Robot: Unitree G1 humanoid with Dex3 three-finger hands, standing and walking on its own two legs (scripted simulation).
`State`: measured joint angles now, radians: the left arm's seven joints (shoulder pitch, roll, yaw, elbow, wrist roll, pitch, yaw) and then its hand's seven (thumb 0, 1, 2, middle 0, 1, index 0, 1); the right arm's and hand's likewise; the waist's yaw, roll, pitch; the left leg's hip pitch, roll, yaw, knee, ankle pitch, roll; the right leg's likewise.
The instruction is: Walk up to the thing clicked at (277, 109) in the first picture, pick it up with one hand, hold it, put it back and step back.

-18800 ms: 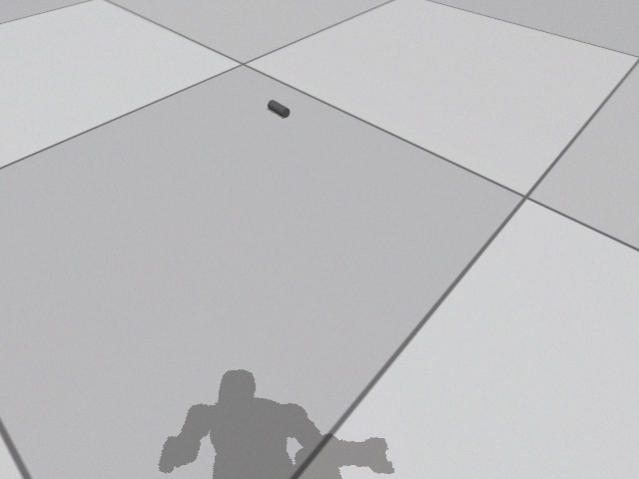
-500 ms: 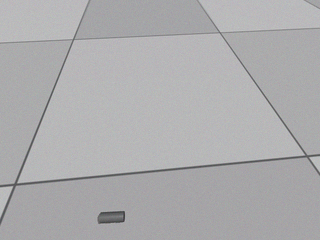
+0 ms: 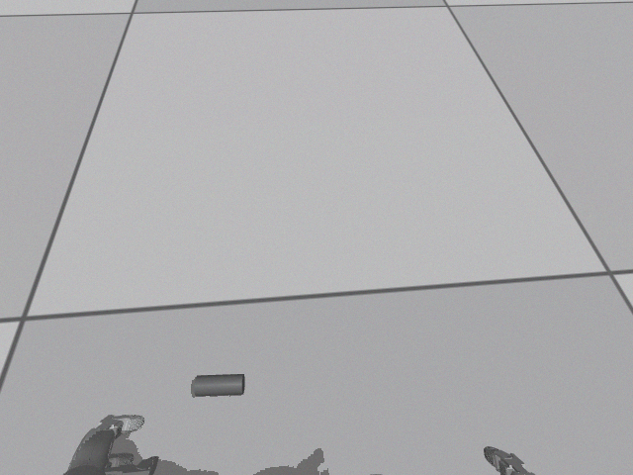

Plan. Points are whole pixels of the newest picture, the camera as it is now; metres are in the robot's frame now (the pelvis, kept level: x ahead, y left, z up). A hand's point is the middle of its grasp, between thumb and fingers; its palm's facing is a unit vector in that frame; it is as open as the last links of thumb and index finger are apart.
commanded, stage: rise first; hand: left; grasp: from above
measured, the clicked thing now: (220, 384) +0.41 +0.27 -0.73
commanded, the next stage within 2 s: none
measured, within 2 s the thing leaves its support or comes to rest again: neither
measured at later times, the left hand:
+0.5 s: hand out of the picture +0.13 +0.27 -0.23, palm faces -0.25 -0.83 -0.50, open 14.0 cm
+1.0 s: hand (168, 430) +0.25 +0.30 -0.44, palm faces -0.49 -0.36 -0.79, open 13.8 cm
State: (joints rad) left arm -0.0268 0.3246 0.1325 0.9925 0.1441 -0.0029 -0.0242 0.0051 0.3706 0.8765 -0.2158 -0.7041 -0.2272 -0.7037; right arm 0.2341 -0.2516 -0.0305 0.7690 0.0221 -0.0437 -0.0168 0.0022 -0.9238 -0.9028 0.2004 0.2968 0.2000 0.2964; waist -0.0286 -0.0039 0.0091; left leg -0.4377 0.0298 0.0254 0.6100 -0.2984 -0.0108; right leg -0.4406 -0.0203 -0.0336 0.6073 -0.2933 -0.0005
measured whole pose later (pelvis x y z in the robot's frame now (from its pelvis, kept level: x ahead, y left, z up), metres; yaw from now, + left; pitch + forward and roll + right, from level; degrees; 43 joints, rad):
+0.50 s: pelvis +0.00 +0.02 -0.09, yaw +1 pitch +20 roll -2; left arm 0.23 0.32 0.10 0.48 0.34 0.14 0.01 0.00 -0.53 0.98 -0.10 -1.04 -0.10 -1.05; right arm 0.17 -0.24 -0.04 0.55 0.00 -0.11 0.00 0.01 -0.91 -0.90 0.20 0.30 0.20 0.30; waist -0.02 0.01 -0.13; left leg -1.01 0.03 -0.01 1.22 -0.56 0.01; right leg -0.98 -0.04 -0.05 1.17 -0.54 0.02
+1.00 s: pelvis -0.07 +0.00 -0.29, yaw -1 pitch +35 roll -3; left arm -0.38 0.54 0.13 0.84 0.82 -0.19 0.10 0.00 -0.50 0.95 -0.15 -1.01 -0.16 -1.01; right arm 0.08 -0.29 -0.07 0.69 -0.01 -0.13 0.06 0.00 -0.94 -0.91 0.20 0.30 0.20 0.30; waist -0.02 0.02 -0.15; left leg -1.90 0.03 -0.05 1.98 -0.69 0.00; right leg -1.87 -0.04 -0.05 1.94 -0.68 0.00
